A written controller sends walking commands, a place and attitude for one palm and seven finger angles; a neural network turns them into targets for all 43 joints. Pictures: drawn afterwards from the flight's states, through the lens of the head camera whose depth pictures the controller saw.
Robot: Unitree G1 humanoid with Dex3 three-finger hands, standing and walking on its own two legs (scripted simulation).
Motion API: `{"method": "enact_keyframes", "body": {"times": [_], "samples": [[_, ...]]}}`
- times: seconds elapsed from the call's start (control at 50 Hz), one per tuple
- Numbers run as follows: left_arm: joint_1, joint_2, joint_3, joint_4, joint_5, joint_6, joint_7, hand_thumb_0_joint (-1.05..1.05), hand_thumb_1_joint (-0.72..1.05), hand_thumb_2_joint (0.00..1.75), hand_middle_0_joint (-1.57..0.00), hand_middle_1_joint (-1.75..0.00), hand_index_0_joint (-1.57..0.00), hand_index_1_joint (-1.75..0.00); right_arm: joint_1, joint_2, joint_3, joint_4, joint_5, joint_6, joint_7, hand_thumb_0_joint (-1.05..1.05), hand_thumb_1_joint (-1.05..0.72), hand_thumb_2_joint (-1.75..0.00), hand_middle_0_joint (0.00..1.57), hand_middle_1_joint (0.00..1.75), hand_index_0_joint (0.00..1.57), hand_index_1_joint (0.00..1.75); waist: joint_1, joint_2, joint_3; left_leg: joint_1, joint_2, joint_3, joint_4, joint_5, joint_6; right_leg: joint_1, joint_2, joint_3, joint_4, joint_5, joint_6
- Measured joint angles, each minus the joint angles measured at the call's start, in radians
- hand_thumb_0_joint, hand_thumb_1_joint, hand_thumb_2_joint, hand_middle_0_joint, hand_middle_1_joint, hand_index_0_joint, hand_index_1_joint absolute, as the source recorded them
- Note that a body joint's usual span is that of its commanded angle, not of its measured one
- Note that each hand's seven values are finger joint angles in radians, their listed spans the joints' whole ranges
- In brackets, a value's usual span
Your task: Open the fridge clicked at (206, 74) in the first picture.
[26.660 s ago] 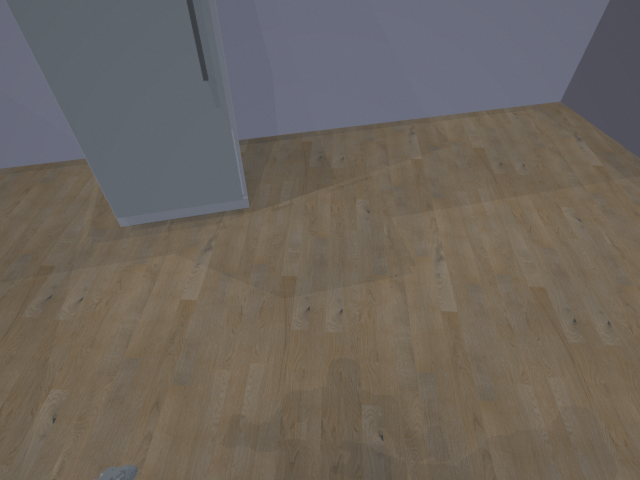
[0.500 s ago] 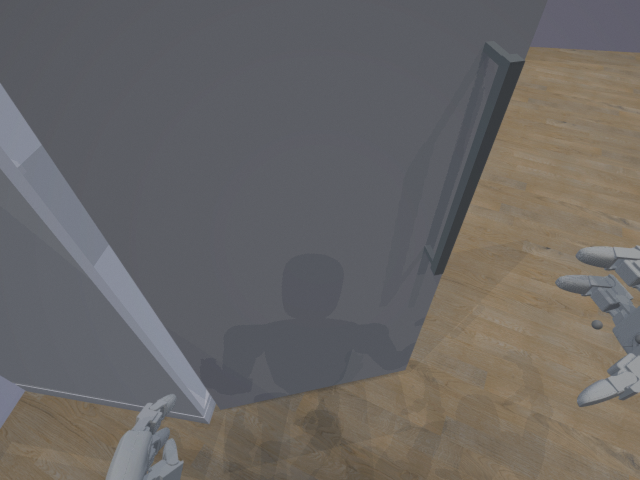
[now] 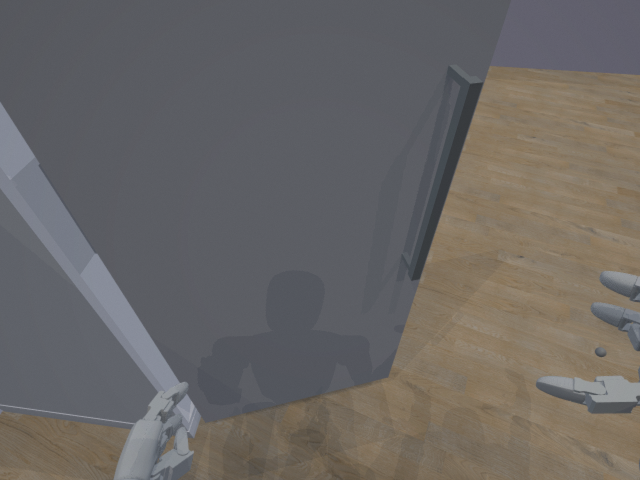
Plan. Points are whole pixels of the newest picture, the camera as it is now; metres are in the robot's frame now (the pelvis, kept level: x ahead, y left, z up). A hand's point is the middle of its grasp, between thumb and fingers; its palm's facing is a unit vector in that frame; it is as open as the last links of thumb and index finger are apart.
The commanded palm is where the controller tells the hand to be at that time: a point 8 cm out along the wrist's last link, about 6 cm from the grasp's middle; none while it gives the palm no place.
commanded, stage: draw the hand back to the body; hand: right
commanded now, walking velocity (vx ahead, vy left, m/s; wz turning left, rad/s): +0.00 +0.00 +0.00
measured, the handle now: (430, 193) +0.50 -0.16 +0.10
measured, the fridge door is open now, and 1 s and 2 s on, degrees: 69 69 69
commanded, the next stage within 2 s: step back with the hand held close in 0.88 s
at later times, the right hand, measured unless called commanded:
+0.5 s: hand (631, 333) +0.22 -0.27 +0.17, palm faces +0.46 +0.79 -0.41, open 8.8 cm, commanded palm +0.17 -0.30 +0.19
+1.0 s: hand (629, 346) +0.21 -0.26 +0.18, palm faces +0.49 +0.77 -0.40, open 7.4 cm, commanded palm +0.16 -0.28 +0.19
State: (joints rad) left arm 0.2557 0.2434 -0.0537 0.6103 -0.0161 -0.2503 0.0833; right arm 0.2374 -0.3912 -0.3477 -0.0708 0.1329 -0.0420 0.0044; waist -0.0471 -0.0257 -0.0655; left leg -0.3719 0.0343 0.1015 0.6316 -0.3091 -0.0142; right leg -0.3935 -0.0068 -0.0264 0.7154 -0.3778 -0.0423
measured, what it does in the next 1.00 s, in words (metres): stands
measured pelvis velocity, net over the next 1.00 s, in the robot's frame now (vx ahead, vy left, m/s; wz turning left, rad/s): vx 0.02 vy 0.02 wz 0.00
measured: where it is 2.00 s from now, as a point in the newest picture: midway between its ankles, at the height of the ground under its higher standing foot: outside the picture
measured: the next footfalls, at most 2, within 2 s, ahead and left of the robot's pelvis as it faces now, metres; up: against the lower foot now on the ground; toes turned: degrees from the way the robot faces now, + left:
none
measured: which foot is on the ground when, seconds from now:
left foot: down 0.00-1.00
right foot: down 0.00-1.00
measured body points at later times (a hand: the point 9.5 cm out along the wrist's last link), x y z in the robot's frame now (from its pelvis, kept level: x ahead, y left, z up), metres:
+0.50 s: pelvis +0.03 +0.00 +0.02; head +0.01 +0.01 +0.47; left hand +0.21 +0.23 -0.06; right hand +0.19 -0.31 +0.19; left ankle +0.01 +0.13 -0.72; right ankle +0.00 -0.09 -0.72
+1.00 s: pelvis +0.02 +0.02 +0.02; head -0.01 +0.04 +0.47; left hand +0.20 +0.24 -0.07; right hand +0.18 -0.29 +0.20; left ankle +0.01 +0.13 -0.72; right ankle +0.00 -0.08 -0.72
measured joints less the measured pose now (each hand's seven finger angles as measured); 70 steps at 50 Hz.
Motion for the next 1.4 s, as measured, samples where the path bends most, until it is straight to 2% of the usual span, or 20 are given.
{"method": "enact_keyframes", "body": {"times": [0.08, 0.18, 0.44, 0.66, 0.8, 1.0, 1.06, 1.16, 1.28, 1.4], "samples": [[0.010, -0.018, -0.001, 0.021, 0.004, 0.015, -0.001, 0.01, 0.90, 0.90, -0.21, -0.30, -0.20, -0.30, 0.067, 0.012, 0.031, -0.086, -0.038, -0.003, -0.084, -0.01, 0.16, -0.39, 0.24, 0.92, 0.24, 0.92, -0.015, -0.009, 0.000, 0.053, 0.008, -0.011, -0.037, 0.005, -0.008, 0.062, 0.011, -0.011, -0.052, 0.010, -0.006], [0.004, -0.027, -0.001, 0.047, 0.004, 0.042, -0.004, 0.01, 0.90, 0.90, -0.21, -0.30, -0.20, -0.30, 0.068, 0.004, 0.016, -0.110, -0.061, 0.000, -0.125, -0.01, -0.01, -0.48, 0.24, 0.82, 0.23, 0.82, -0.028, -0.016, 0.013, 0.112, 0.015, -0.017, -0.073, 0.008, -0.013, 0.131, 0.020, -0.017, -0.106, 0.021, -0.006], [-0.012, -0.010, 0.032, 0.040, 0.012, 0.065, -0.022, 0.01, 0.90, 0.90, -0.21, -0.30, -0.20, -0.30, 0.197, 0.004, 0.021, -0.290, -0.070, 0.008, -0.124, 0.00, -0.48, -0.70, 0.23, 0.55, 0.22, 0.55, -0.032, -0.012, 0.033, 0.209, 0.005, -0.018, -0.165, 0.030, -0.009, 0.232, 0.016, -0.019, -0.203, 0.046, 0.003], [-0.041, -0.011, 0.034, 0.036, 0.011, 0.086, -0.015, 0.01, 0.90, 0.90, -0.20, -0.30, -0.20, -0.30, 0.197, 0.006, -0.007, -0.317, -0.068, -0.005, -0.129, 0.01, -0.81, -0.86, 0.21, 0.35, 0.21, 0.35, -0.046, -0.024, 0.055, 0.232, -0.003, -0.010, -0.177, 0.037, 0.003, 0.256, 0.009, -0.012, -0.221, 0.061, 0.013], [-0.031, -0.022, 0.028, 0.047, 0.015, 0.091, -0.011, 0.01, 0.90, 0.90, -0.20, -0.30, -0.20, -0.30, 0.209, 0.016, 0.014, -0.311, -0.069, 0.009, -0.127, 0.01, -0.87, -0.89, 0.21, 0.31, 0.21, 0.32, -0.045, -0.023, 0.053, 0.237, -0.007, -0.007, -0.177, 0.039, 0.011, 0.264, 0.004, -0.008, -0.230, 0.069, 0.020], [-0.030, -0.021, 0.030, 0.062, 0.012, 0.089, -0.004, 0.01, 0.90, 0.90, -0.20, -0.30, -0.20, -0.30, 0.194, 0.008, 0.000, -0.294, -0.067, -0.006, -0.130, 0.01, -0.89, -0.90, 0.21, 0.30, 0.21, 0.30, -0.039, -0.026, 0.058, 0.246, -0.015, -0.004, -0.177, 0.044, 0.020, 0.273, -0.004, -0.006, -0.229, 0.075, 0.028], [-0.033, -0.014, 0.029, 0.044, 0.007, 0.101, -0.002, 0.01, 0.90, 0.90, -0.20, -0.30, -0.20, -0.30, 0.185, 0.025, -0.001, -0.305, -0.067, -0.022, -0.128, 0.01, -0.89, -0.90, 0.21, 0.30, 0.21, 0.30, -0.038, -0.031, 0.063, 0.235, -0.022, -0.005, -0.182, 0.053, 0.020, 0.255, -0.011, -0.007, -0.217, 0.075, 0.027], [-0.069, -0.009, 0.034, 0.007, 0.008, 0.153, -0.002, 0.01, 0.90, 0.90, -0.20, -0.30, -0.20, -0.30, 0.189, 0.036, -0.006, -0.333, -0.082, -0.077, -0.133, 0.01, -0.89, -0.90, 0.21, 0.30, 0.21, 0.30, -0.005, -0.017, 0.087, 0.167, -0.026, -0.016, -0.180, 0.082, 0.017, 0.182, -0.015, -0.018, -0.191, 0.084, 0.021], [-0.067, -0.018, 0.045, -0.044, 0.000, 0.201, 0.006, 0.01, 0.90, 0.90, -0.20, -0.30, -0.20, -0.30, 0.287, -0.012, -0.015, -0.395, -0.089, -0.088, -0.136, 0.01, -0.89, -0.90, 0.21, 0.30, 0.21, 0.30, 0.034, 0.031, 0.108, 0.104, -0.001, -0.049, -0.150, 0.095, -0.003, 0.146, 0.009, -0.051, -0.202, 0.107, -0.001], [-0.035, -0.038, 0.041, -0.059, -0.004, 0.200, 0.012, 0.01, 0.90, 0.90, -0.20, -0.30, -0.20, -0.30, 0.324, -0.074, -0.082, -0.457, -0.089, -0.114, -0.149, 0.01, -0.89, -0.90, 0.22, 0.30, 0.21, 0.30, 0.027, 0.062, 0.111, 0.068, 0.016, -0.054, -0.110, 0.092, -0.016, 0.113, 0.024, -0.056, -0.171, 0.107, -0.017]]}}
